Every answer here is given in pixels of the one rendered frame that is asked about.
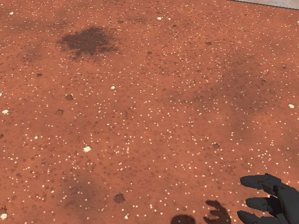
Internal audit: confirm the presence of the right robot hand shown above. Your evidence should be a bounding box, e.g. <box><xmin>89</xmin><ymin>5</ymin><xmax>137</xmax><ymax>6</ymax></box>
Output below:
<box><xmin>237</xmin><ymin>173</ymin><xmax>299</xmax><ymax>224</ymax></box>

